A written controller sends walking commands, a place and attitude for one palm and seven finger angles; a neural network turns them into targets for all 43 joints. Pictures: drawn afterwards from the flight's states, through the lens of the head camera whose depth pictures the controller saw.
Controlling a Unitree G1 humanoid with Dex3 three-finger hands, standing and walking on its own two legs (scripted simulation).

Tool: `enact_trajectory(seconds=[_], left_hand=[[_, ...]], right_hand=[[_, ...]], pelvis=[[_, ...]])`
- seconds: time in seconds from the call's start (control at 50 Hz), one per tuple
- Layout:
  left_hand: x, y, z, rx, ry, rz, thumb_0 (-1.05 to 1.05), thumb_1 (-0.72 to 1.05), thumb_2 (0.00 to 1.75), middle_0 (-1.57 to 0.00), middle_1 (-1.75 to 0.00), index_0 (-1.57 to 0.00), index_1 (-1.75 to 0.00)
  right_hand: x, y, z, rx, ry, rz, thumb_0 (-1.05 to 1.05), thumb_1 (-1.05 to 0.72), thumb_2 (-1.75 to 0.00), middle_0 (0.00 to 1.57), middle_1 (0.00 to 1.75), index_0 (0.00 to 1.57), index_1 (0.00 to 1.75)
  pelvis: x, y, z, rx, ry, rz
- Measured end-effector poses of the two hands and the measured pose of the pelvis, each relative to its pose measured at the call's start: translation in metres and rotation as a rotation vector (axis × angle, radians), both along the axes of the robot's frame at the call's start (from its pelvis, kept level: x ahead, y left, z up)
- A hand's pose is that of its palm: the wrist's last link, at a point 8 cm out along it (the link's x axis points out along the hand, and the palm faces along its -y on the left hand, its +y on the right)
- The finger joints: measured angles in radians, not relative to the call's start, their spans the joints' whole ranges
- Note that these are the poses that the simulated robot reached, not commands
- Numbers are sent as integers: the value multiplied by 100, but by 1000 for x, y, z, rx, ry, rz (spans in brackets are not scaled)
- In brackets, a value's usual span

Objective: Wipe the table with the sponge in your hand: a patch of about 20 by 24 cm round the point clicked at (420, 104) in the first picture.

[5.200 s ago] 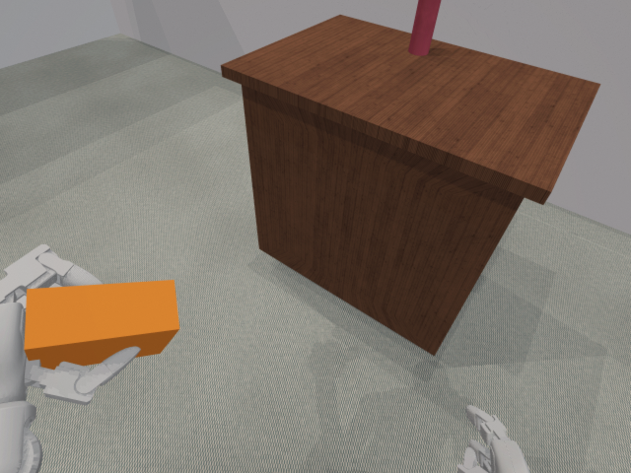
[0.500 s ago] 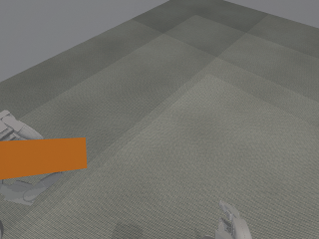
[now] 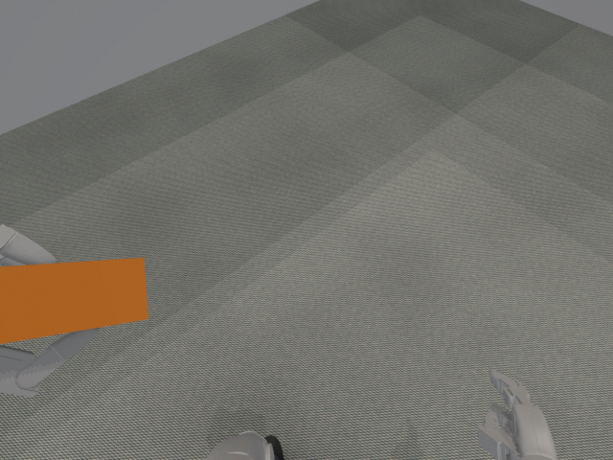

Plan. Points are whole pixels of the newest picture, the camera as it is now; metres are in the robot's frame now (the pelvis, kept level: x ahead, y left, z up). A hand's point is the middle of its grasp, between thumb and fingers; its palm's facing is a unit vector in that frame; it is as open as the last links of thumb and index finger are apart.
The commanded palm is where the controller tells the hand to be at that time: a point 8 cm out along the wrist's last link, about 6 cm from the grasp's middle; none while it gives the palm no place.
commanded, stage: turn to face it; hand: left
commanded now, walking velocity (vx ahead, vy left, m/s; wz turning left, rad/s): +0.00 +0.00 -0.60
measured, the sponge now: (78, 297) +0.22 +0.20 +0.19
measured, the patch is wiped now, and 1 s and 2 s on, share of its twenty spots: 0.00 0.00 0.00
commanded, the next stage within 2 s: none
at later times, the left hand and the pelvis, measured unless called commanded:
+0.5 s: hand (227, 208) +0.33 +0.10 +0.18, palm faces +0.25 -0.85 -0.46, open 9.4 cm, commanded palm +0.26 +0.16 +0.20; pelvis +0.05 -0.09 +0.01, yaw -11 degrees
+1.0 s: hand (258, 221) +0.31 +0.07 +0.19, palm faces +0.01 -0.91 -0.41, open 9.4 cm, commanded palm +0.28 +0.11 +0.20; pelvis +0.01 -0.06 +0.01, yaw -29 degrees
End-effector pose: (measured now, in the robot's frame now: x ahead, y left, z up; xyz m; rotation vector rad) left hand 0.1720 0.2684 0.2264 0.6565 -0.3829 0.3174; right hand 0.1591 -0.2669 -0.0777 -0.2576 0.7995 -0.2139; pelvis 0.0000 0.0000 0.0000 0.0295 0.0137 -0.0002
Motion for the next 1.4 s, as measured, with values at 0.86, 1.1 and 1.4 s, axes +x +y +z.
enact_trajectory(seconds=[0.86,1.1,1.4], left_hand=[[128,-149,-8,-84,67,-375,-1,-44,101,-83,-135,-83,-135],[114,-177,-14,-168,63,-492,-1,-44,101,-83,-135,-83,-134],[71,-307,-17,47,212,-836,-1,-44,101,-82,-135,-83,-134]], right_hand=[[-80,-107,22,44,6,-354,1,-91,-90,19,30,20,29],[-123,-33,10,198,-75,-390,1,-91,-90,20,30,21,30],[-305,-100,-11,145,57,-749,1,-91,-90,20,30,21,30]], pelvis=[[29,-75,14,1,23,-401],[-7,-57,16,-62,-24,-586],[-78,-82,14,-8,8,-770]])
